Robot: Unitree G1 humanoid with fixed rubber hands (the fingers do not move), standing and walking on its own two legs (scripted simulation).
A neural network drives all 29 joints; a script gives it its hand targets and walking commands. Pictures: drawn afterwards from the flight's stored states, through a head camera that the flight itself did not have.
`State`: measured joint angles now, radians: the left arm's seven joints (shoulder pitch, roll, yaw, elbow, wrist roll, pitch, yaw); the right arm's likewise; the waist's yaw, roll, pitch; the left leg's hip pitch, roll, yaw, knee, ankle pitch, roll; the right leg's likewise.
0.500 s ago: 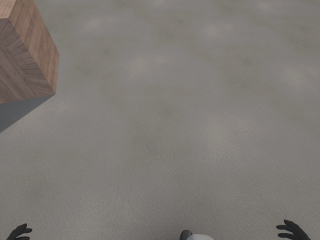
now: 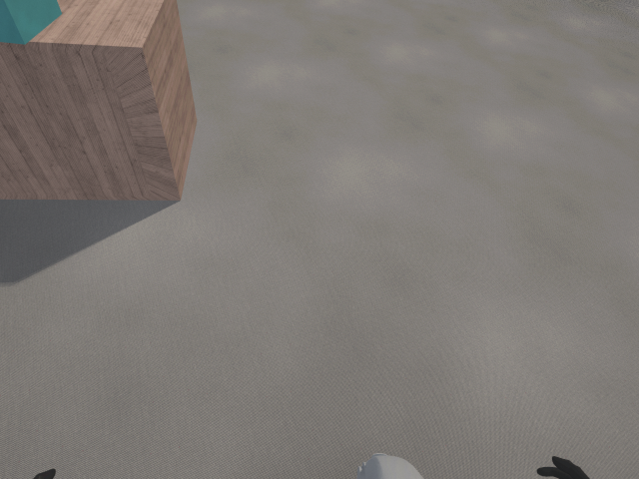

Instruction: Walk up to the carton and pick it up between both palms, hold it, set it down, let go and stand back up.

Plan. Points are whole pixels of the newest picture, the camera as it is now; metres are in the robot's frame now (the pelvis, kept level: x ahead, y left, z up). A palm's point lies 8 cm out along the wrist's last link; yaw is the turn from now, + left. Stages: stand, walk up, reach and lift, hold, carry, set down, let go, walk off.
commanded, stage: walk up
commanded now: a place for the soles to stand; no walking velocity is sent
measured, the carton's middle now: out of the picture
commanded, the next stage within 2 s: none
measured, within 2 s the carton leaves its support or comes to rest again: neither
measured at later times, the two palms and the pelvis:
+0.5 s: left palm out of the picture +0.19 +0.49 -0.07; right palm (435, 369) +0.28 -0.19 -0.09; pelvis +0.14 +0.12 -0.01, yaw +9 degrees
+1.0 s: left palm out of the picture +0.29 +0.60 -0.09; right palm (343, 307) +0.38 -0.06 -0.08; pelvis +0.27 +0.25 -0.01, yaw +12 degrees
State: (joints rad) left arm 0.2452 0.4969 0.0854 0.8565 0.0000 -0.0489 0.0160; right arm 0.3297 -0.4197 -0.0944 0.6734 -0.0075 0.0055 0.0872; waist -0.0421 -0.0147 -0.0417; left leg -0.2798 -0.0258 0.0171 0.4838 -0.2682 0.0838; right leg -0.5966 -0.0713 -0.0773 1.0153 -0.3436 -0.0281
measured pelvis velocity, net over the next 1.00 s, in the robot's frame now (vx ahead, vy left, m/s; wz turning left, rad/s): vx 0.27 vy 0.25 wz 0.21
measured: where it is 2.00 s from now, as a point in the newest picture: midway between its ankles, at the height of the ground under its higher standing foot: (151, 397)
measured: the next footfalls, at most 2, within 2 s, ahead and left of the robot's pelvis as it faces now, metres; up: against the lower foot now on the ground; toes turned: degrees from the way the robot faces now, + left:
right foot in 0.22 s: +0.20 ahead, -0.07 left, +0.00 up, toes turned -5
left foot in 0.56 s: +0.25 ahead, +0.30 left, +0.00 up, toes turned +12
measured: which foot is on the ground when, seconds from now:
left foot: down 0.00-0.22, up 0.24-0.54, down 0.56-1.00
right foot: up 0.00-0.20, down 0.22-0.56, up 0.58-1.00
